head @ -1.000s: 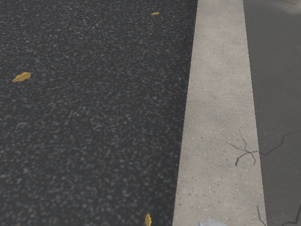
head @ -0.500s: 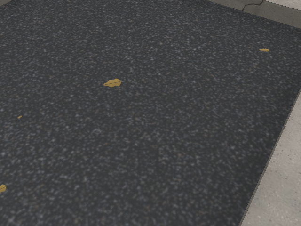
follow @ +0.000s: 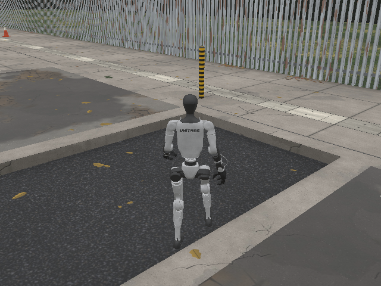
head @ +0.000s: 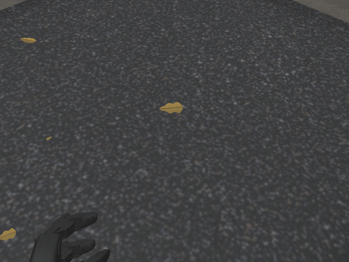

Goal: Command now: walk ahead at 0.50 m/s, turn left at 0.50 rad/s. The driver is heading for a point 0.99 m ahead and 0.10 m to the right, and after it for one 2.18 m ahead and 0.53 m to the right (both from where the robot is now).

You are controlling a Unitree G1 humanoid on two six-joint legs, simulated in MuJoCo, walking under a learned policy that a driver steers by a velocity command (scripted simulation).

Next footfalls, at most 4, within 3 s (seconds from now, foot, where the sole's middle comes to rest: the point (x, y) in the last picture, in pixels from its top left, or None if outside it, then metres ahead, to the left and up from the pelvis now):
0.08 right None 0.22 -0.14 -0.77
0.62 left None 0.45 0.12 -0.77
1.14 right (190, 195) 0.77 -0.09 -0.77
1.60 left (136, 168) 0.92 0.13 -0.77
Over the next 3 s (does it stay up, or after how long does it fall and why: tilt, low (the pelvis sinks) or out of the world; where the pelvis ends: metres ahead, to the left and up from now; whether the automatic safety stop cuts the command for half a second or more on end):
stays up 1.29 -0.25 -0.01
